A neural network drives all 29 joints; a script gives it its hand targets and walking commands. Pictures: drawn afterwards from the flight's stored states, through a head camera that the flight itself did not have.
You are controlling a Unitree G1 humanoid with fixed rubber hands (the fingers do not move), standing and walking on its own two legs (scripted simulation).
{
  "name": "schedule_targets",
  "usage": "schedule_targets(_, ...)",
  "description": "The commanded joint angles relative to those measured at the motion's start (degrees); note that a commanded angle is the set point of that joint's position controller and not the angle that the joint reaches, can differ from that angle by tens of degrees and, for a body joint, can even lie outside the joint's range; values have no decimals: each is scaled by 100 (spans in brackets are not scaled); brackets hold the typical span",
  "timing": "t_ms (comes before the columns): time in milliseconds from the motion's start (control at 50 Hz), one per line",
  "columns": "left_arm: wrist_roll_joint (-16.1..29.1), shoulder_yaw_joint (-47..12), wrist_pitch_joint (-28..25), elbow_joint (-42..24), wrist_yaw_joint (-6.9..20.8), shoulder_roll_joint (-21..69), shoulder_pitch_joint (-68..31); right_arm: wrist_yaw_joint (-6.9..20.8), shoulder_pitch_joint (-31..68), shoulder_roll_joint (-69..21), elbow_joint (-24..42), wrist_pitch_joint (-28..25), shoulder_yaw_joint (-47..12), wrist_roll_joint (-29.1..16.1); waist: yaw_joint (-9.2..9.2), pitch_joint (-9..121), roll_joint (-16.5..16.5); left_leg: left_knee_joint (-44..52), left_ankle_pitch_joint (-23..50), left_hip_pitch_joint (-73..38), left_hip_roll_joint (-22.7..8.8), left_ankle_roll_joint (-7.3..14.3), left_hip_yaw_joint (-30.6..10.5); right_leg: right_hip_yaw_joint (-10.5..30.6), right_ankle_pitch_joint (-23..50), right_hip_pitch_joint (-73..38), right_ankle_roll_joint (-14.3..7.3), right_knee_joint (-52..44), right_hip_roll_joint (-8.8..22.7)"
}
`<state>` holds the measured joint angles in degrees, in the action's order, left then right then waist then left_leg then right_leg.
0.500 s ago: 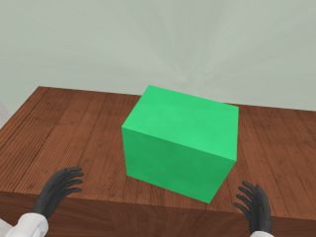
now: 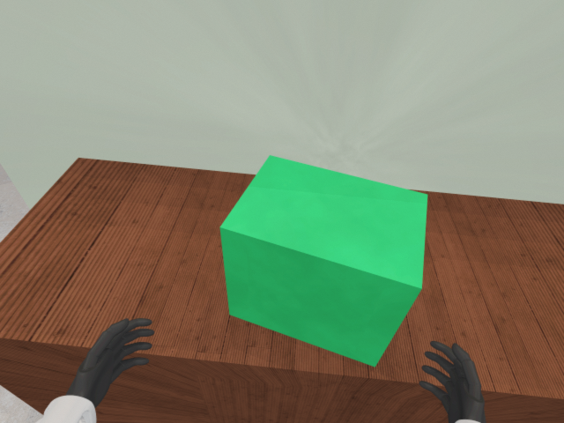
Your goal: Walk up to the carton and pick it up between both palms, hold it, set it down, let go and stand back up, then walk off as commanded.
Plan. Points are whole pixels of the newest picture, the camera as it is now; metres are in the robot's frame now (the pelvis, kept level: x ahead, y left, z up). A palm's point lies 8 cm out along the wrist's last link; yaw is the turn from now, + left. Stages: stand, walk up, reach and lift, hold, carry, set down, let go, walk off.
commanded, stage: set down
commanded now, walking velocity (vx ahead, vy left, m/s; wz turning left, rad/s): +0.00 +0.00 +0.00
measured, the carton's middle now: (321, 259) +0.39 -0.03 +0.01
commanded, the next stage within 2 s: let go in 1.84 s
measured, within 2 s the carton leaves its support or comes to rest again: neither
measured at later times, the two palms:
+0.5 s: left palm (117, 391) +0.17 +0.24 -0.02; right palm (456, 416) +0.17 -0.22 -0.03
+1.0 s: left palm (132, 394) +0.17 +0.23 -0.04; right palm (460, 417) +0.17 -0.22 -0.03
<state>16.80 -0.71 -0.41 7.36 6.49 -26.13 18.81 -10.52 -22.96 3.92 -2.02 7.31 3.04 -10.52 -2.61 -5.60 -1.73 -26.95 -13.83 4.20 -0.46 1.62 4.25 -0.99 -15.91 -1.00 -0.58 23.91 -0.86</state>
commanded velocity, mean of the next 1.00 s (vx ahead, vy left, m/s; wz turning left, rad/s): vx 0.00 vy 0.00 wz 0.00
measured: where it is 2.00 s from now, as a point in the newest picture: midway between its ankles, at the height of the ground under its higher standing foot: outside the picture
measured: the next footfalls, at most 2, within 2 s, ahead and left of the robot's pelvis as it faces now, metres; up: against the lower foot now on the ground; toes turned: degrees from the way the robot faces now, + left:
none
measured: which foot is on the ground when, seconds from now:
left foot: down 0.00-1.00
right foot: down 0.00-1.00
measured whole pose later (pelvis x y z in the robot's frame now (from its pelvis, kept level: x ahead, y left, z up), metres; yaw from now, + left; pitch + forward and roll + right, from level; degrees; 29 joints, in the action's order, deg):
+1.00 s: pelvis +0.01 -0.03 +0.01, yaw +1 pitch -9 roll +1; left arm 4.6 1.8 4.5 22.8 4.8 -18.4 13.5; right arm -3.0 -17.6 5.5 -24.1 -8.3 -1.6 -2.7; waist -0.8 -4.9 -2.2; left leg -20.5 -10.9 1.1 -1.1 -0.6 3.1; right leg -2.0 -15.1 -2.9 -2.7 20.5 -1.8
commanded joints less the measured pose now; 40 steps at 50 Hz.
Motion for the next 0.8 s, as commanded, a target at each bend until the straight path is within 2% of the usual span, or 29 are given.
schedule_targets(0, -111, 486, -152, -857, -32, -949, -467, 69, 341, 570, 860, -250, 165, 48, 11, -162, 819, 791, 628, -38, -242, -424, -688, 491, 231, 1007, -244, -694, 157)
schedule_targets(40, -23, 409, -174, -776, -33, -892, -462, 95, 452, 563, 782, -365, 302, 109, 80, -47, 717, 756, 683, -74, -234, -439, -661, 450, 281, 1034, -236, -705, 139)
schedule_targets(60, -31, 442, -181, -863, -42, -966, -466, 96, 354, 513, 810, -379, 209, 97, 78, -98, 728, 779, 626, -106, -216, -397, -651, 523, 233, 1039, -223, -741, 177)
schedule_targets(100, -185, 433, -137, -657, -85, -833, -498, 186, 442, 592, 412, -412, 167, 99, 39, -108, 861, 756, 812, -208, -189, -441, -625, 442, 280, 1125, -247, -736, 143)
schedule_targets(140, -176, 435, -151, -543, -60, -787, -462, 215, 464, 530, 457, -559, 154, 126, 92, -49, 725, 711, 872, -222, -169, -413, -583, 447, 373, 1071, -195, -759, 173)
schedule_targets(200, -247, 426, -160, -514, -73, -667, -410, 260, 405, 607, 194, -698, 103, 116, 83, -1, 654, 674, 1237, -388, -131, -412, -584, 384, 642, 1114, -178, -758, 111)
schedule_targets(220, -199, 425, -212, -460, -24, -706, -369, 242, 303, 548, 189, -771, 115, 169, 177, 17, 541, 666, 1214, -374, -146, -382, -568, 431, 680, 1089, -155, -813, 141)
schedule_targets(240, -271, 377, -182, -381, -63, -612, -475, 314, 458, 614, -134, -798, 163, 207, 113, 37, 665, 666, 1236, -396, -151, -422, -599, 371, 608, 1129, -174, -755, 86)
schedule_targets(260, -255, 356, -229, -486, -64, -698, -482, 300, 419, 522, -25, -909, 83, 208, 154, 133, 694, 629, 1290, -402, -138, -411, -569, 420, 665, 1036, -182, -787, 134)
schedule_targets(280, -261, 399, -245, -476, -56, -689, -416, 293, 372, 509, 40, -975, 42, 170, 152, 183, 569, 648, 1356, -443, -105, -393, -535, 400, 807, 992, -135, -791, 134)
schedule_targets(300, -357, 390, -211, -305, -87, -589, -413, 339, 409, 562, -221, -996, 57, 221, 148, 134, 686, 656, 1338, -442, -137, -409, -574, 381, 743, 1040, -176, -789, 126)
schedule_targets(340, -405, 402, -201, -282, -92, -559, -414, 356, 460, 648, -367, -1075, 66, 270, 185, 43, 690, 687, 1436, -441, -148, -432, -580, 345, 886, 1110, -171, -764, 112)
schedule_targets(360, -367, 435, -196, -211, -34, -650, -392, 302, 380, 525, -262, -1134, -52, 255, 202, 124, 514, 631, 1428, -496, -97, -375, -536, 414, 1065, 994, -108, -806, 177)
schedule_targets(380, -434, 412, -196, -150, -60, -543, -358, 347, 409, 609, -421, -1177, -45, 263, 145, 128, 634, 664, 1537, -523, -110, -422, -504, 369, 1101, 1021, -135, -810, 125)
schedule_targets(440, -546, 471, -180, 16, -129, -433, -315, 443, 467, 701, -726, -1390, -125, 366, 121, 169, 632, 651, 1759, -639, -87, -456, -478, 339, 1259, 1038, -132, -829, 114)
schedule_targets(500, -638, 484, -134, 296, -101, -412, -408, 453, 446, 677, -1018, -1529, -184, 422, 216, 180, 490, 659, 1601, -671, -50, -419, -445, 306, 1411, 1058, -56, -842, 137)
schedule_targets(520, -607, 573, -189, 192, -75, -519, -420, 422, 433, 571, -913, -1594, -256, 420, 181, 377, 405, 630, 1629, -713, -37, -384, -400, 332, 1475, 965, -2, -846, 196)
schedule_targets(540, -709, 555, -137, 341, -112, -385, -507, 478, 536, 680, -1190, -1600, -271, 440, 147, 203, 525, 694, 1606, -761, -58, -409, -426, 285, 1490, 1152, -4, -858, 158)
schedule_targets(560, -726, 588, -162, 212, -108, -407, -490, 447, 446, 654, -1140, -1647, -265, 436, 145, 227, 535, 663, 1692, -757, -65, -407, -419, 288, 1524, 1067, -16, -832, 164)
schedule_targets(580, -750, 523, -102, 389, -86, -360, -530, 454, 461, 650, -1356, -1634, -280, 474, 203, 130, 586, 699, 1609, -768, -61, -425, -407, 281, 1456, 1075, -20, -904, 184)
schedule_targets(600, -790, 570, -81, 316, -102, -365, -502, 476, 500, 698, -1343, -1648, -303, 429, 109, 90, 665, 746, 1662, -769, -56, -420, -380, 303, 1412, 1086, -38, -930, 156)
schedule_targets(620, -892, 526, -18, 491, -125, -247, -537, 521, 516, 773, -1645, -1620, -257, 478, 150, 20, 686, 771, 1611, -773, -76, -429, -393, 253, 1212, 1162, -73, -951, 114)
schedule_targets(640, -829, 548, -7, 432, -75, -340, -581, 466, 508, 643, -1439, -1627, -325, 488, 196, 43, 543, 754, 1525, -769, -27, -379, -342, 309, 1376, 1055, -8, -974, 197)
schedule_targets(680, -950, 506, 89, 608, -90, -214, -608, 514, 529, 711, -1730, -1594, -226, 557, 229, -58, 637, 797, 1460, -854, -51, -402, -346, 259, 1297, 1155, -35, -1007, 167)
schedule_targets(720, -981, 566, 130, 584, -68, -297, -726, 488, 512, 611, -1651, -1554, -377, 581, 195, -62, 553, 820, 1275, -816, -21, -330, -310, 281, 1275, 1113, 34, -1033, 245)
schedule_targets(740, -1032, 558, 178, 588, -117, -219, -762, 532, 647, 717, -1686, -1562, -284, 605, 137, -25, 664, 857, 1300, -810, -43, -350, -313, 245, 1207, 1128, -13, -1017, 208)
schedule_targets(760, -1095, 511, 213, 610, -138, -146, -765, 552, 629, 722, -1851, -1539, -241, 612, 199, -80, 746, 860, 1224, -848, -31, -372, -297, 239, 1058, 1203, -31, -1037, 199)
schedule_targets(780, -1146, 555, 249, 681, -141, -172, -813, 547, 655, 741, -1833, -1523, -292, 656, 151, -133, 712, 908, 1128, -764, -8, -328, -269, 231, 1094, 1194, 2, -1018, 236)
